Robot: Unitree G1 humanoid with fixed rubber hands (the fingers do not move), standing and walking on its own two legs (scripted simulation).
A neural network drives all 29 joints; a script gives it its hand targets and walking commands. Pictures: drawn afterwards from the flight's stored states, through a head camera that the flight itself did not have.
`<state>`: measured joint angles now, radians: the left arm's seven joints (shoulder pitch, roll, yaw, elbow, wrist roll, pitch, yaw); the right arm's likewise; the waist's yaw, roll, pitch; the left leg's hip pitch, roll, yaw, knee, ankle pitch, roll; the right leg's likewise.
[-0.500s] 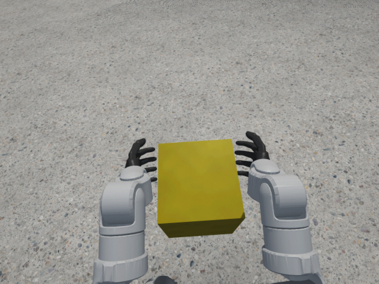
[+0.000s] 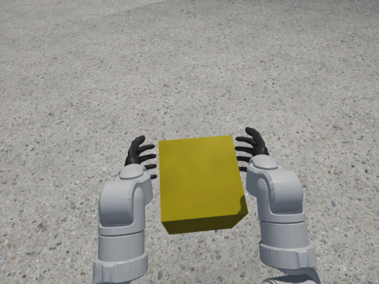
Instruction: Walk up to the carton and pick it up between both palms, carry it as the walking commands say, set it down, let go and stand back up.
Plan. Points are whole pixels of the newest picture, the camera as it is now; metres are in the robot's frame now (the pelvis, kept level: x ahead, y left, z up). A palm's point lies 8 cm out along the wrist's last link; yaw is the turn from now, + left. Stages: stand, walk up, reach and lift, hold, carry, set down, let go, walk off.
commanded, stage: carry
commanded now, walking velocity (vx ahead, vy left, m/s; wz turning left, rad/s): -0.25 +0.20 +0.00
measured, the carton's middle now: (198, 188) +0.32 +0.01 +0.01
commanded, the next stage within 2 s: none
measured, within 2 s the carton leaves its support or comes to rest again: neither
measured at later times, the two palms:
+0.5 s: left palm out of the picture +0.10 +0.28 +0.09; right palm out of the picture +0.12 +0.05 +0.10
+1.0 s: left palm out of the picture -0.06 +0.37 +0.12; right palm out of the picture -0.08 +0.14 +0.13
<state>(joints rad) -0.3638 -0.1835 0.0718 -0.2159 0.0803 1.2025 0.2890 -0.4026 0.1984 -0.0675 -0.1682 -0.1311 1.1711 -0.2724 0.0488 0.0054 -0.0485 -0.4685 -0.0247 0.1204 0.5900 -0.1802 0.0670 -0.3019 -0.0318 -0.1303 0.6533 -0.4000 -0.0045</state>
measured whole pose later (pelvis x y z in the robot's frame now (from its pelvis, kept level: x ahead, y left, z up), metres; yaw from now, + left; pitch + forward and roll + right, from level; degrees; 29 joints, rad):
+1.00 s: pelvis -0.38 +0.27 +0.02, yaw +0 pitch +3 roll +4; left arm -0.38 -0.19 0.09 -0.22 0.12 1.19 0.27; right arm -0.38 0.19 -0.03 -0.24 -0.07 1.19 -0.30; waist -0.06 -0.04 -0.01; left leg -0.35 0.01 0.02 0.73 -0.47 -0.06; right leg -0.42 -0.21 -0.04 0.49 -0.11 0.07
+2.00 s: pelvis -0.73 +0.56 +0.01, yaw +0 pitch +3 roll +0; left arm -0.32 -0.17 0.05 -0.25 0.06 1.19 0.29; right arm -0.35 0.18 -0.04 -0.21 -0.10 1.17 -0.24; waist 0.06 -0.01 -0.03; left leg -0.42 -0.01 0.09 0.55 -0.18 0.06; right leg -0.42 0.00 -0.12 0.92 -0.51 0.02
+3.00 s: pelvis -1.09 +0.86 +0.02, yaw -2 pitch +2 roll +3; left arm -0.33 -0.17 0.06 -0.24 0.11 1.19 0.27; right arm -0.34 0.17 0.00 -0.26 -0.06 1.19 -0.29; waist -0.07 -0.03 -0.01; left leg -0.41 0.02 0.01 0.88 -0.50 -0.06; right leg -0.38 -0.18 -0.06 0.50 -0.16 0.06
